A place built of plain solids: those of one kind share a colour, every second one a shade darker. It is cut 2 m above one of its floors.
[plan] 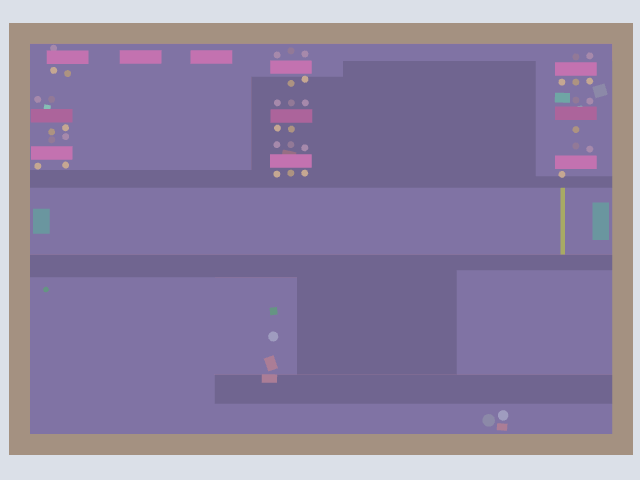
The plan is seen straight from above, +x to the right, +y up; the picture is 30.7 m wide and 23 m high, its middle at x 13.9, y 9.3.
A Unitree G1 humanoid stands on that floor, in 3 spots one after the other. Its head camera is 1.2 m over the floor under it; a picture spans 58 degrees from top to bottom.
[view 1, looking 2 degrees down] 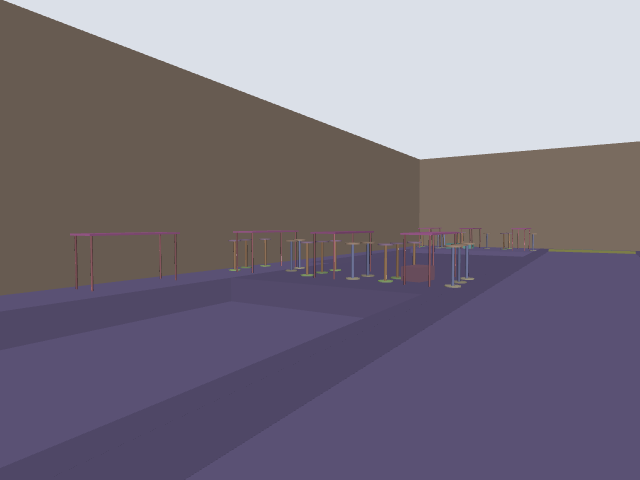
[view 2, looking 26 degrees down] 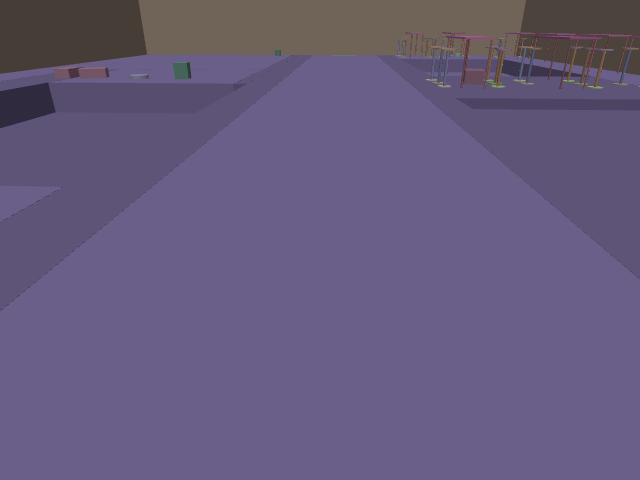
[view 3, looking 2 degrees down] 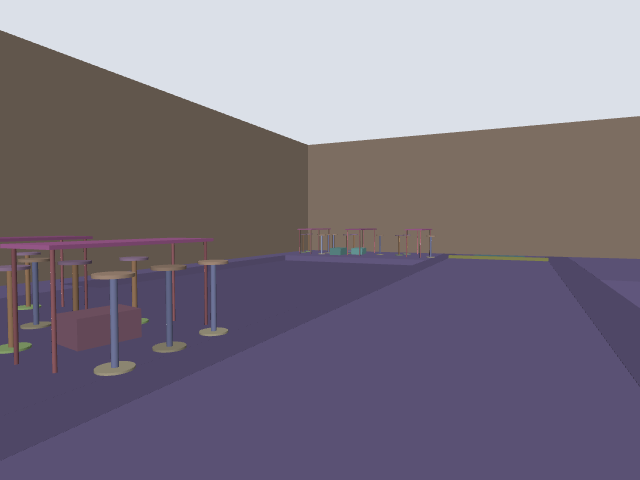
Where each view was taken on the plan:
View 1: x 3.35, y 10.20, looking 32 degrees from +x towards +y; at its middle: wall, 16.05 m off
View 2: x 23.82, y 10.20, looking -177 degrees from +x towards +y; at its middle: floor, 2.74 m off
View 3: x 9.33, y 9.41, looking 25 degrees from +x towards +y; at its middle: wall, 20.50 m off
